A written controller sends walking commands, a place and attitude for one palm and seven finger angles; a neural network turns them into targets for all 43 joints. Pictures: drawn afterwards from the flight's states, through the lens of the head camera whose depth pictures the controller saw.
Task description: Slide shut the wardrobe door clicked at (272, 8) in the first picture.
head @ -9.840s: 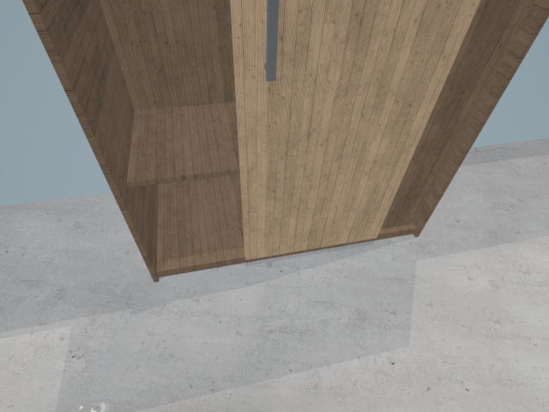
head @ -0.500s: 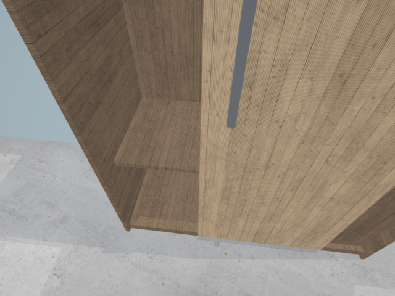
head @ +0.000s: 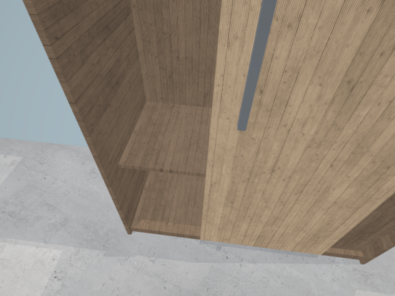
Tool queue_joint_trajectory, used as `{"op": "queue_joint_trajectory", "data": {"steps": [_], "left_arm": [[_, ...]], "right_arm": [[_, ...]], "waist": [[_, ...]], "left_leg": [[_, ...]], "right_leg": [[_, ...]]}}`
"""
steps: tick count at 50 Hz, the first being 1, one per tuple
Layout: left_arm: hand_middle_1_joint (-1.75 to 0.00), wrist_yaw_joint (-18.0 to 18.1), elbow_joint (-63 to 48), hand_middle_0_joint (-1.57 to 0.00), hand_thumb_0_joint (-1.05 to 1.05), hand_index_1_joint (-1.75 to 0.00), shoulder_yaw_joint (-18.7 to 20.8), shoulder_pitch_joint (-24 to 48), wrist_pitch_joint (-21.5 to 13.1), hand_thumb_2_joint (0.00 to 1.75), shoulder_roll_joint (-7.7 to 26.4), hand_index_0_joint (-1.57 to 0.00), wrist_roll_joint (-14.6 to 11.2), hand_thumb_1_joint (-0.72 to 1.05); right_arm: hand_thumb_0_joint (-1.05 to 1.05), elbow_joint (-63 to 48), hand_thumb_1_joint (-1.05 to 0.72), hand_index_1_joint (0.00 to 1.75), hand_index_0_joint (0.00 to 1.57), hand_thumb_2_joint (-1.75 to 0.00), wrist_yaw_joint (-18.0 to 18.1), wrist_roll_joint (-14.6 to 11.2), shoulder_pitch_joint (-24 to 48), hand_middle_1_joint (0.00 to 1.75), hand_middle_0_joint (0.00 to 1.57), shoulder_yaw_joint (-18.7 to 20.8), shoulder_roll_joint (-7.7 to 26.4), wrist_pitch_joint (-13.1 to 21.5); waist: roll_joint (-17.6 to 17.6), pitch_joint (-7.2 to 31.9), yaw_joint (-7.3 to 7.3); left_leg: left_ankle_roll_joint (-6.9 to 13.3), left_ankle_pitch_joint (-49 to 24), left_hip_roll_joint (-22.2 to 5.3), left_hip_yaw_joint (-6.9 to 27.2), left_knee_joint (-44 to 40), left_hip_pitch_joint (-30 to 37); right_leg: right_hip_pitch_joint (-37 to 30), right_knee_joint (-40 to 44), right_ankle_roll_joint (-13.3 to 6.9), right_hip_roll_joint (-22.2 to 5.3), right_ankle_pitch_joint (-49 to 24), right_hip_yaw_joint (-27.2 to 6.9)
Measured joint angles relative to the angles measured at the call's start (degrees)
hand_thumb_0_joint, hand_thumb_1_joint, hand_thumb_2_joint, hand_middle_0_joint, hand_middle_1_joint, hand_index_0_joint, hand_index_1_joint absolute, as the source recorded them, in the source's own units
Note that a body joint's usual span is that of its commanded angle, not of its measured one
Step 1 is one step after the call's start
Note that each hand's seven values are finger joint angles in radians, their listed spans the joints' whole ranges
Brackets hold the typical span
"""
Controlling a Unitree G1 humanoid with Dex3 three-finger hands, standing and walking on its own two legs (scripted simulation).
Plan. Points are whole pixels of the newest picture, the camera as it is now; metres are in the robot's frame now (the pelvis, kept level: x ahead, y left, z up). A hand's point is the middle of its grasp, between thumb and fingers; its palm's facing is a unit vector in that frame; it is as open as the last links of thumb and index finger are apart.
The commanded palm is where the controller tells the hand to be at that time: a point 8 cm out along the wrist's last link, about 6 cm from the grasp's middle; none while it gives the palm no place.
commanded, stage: look again from close up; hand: right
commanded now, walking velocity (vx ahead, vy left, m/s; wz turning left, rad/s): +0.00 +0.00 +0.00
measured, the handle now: (254, 62) +0.49 -0.07 +0.25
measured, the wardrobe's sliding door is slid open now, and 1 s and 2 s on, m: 0.36 0.36 0.36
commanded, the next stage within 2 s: raise the hand with hooked fingers in 1.18 s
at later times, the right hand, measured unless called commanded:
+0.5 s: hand out of the picture -0.02 -0.09 -0.17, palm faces +0.05 +0.99 -0.15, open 7.4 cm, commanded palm none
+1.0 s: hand out of the picture -0.01 -0.08 -0.18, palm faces +0.07 +0.98 -0.17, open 7.4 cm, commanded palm none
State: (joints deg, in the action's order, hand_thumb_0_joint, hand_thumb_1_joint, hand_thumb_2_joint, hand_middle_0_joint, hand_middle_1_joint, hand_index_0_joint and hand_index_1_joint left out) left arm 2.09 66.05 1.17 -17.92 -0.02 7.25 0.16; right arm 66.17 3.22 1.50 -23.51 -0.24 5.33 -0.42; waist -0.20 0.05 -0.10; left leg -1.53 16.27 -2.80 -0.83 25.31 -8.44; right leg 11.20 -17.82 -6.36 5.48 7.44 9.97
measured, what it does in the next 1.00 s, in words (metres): shifts its weight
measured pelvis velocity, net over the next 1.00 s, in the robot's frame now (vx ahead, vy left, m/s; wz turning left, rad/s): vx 0.03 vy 0.07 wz -0.02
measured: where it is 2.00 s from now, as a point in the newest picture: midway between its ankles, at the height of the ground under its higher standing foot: outside the picture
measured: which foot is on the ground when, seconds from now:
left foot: down 0.00-1.00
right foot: down 0.00-1.00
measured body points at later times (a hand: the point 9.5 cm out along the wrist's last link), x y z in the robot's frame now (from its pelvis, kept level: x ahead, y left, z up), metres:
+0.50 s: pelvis +0.02 +0.05 +0.00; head +0.02 +0.05 +0.45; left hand -0.01 +0.25 -0.17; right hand -0.02 -0.15 -0.16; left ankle -0.03 +0.14 -0.74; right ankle +0.04 -0.03 -0.74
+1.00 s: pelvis +0.03 +0.07 +0.00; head +0.04 +0.07 +0.45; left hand +0.02 +0.28 -0.17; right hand -0.02 -0.13 -0.16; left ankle -0.03 +0.14 -0.74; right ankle +0.04 -0.03 -0.74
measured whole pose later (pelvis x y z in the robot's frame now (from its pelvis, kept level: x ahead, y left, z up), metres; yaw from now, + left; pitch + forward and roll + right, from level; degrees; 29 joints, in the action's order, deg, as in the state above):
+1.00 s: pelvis +0.03 +0.07 +0.00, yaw -1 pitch -1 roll +0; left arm 2.8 66.3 -0.2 -16.9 -0.4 7.2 0.2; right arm 65.5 2.9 0.9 -20.8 -0.5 5.7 1.2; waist -0.3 -1.1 -0.1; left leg 3.4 17.7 2.7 -3.8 22.0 -3.7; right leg 11.5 -24.4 -2.0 0.1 12.3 6.5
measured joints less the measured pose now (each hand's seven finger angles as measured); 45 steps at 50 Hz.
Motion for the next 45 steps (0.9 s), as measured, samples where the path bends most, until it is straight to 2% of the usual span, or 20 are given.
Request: {"op": "queue_joint_trajectory", "data": {"steps": [27, 45], "left_arm": [[-0.3, 0.2, 0.8, -0.2, 0.0, -0.3, -1.2, -0.8, -0.8, 0.9, -1.0, -0.2, 0.0, 0.91], [-0.3, 0.6, 0.4, -0.2, 0.0, -0.3, -1.4, 0.8, -0.4, 0.9, -0.3, -0.2, 0.0, 0.91]], "right_arm": [[0.01, -1.0, -0.9, 0.3, 0.2, -0.89, -0.2, -0.6, 2.7, 0.3, 0.2, -0.7, -1.0, 1.9], [0.01, -1.0, -0.9, 0.3, 0.2, -0.89, -0.2, -0.6, 2.8, 0.3, 0.2, -0.4, 0.1, 1.7]], "waist": [[-0.2, -0.1, 0.62], [-0.1, -0.9, 0.16]], "left_leg": [[3.8, 0.9, 4.1, -2.1, -1.7, 2.6], [4.9, 1.4, 5.5, -2.7, -3.0, 4.3]], "right_leg": [[0.9, -5.1, 2.8, -4.1, 3.1, -2.3], [0.5, -6.6, 4.3, -5.4, 4.7, -3.2]]}}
